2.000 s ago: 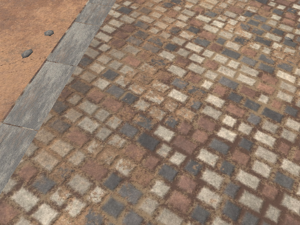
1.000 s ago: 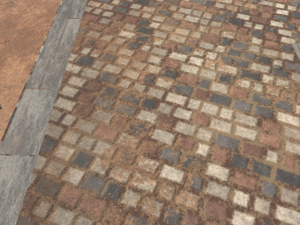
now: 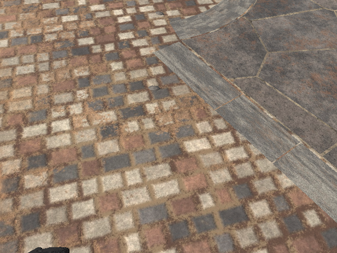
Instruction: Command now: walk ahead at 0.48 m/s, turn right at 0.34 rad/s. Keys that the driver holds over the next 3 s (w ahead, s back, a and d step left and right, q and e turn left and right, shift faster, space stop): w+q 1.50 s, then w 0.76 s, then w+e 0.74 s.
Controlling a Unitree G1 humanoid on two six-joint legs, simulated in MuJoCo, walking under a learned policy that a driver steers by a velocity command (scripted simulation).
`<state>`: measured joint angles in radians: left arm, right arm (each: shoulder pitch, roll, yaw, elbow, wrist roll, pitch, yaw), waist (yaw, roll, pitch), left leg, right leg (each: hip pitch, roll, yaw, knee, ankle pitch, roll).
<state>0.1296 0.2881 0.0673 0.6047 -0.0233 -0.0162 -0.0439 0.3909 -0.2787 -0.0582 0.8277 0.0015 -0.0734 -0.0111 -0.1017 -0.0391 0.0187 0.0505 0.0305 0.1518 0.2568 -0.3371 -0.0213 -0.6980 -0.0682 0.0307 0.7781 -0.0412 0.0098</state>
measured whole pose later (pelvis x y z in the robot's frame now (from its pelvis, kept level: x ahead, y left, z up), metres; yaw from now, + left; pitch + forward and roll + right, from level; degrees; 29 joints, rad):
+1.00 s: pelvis +0.56 +0.06 +0.01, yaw +27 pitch +2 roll +0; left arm 0.03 0.29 0.04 0.70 0.00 -0.09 -0.01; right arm 0.33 -0.29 -0.07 0.71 0.02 -0.04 -0.01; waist -0.07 -0.03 0.04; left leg -0.14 -0.11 -0.14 0.38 -0.25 0.08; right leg -0.62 -0.06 0.11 0.61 0.01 0.07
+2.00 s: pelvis +0.97 +0.40 +0.01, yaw +52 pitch +1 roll +2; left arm 0.09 0.29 0.03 0.78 -0.01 -0.07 -0.03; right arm 0.34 -0.28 -0.05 0.75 0.01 -0.07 0.01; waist -0.06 -0.05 0.03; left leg -0.04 -0.08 0.01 0.24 -0.23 0.06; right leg -0.67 -0.12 0.04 0.67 0.06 0.04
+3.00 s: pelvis +1.34 +0.80 +0.01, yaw +30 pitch +1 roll +2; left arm 0.15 0.30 0.07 0.70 -0.02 -0.02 -0.03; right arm 0.31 -0.28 -0.07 0.86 -0.01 -0.09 0.00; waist -0.08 -0.05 0.04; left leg -0.01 -0.01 0.19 0.24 -0.25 0.01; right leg -0.68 -0.11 0.04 0.81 -0.05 0.01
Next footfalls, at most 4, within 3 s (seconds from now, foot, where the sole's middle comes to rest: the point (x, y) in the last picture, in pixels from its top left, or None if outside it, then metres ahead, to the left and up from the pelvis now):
0.10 right None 0.23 -0.14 -0.77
0.64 left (123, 245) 0.52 0.13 -0.77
1.12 right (142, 169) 0.85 0.04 -0.77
1.64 left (53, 168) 0.89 0.44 -0.77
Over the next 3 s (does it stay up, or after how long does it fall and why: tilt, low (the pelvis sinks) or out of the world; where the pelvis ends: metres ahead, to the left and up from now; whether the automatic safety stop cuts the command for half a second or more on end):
stays up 1.34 0.80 0.01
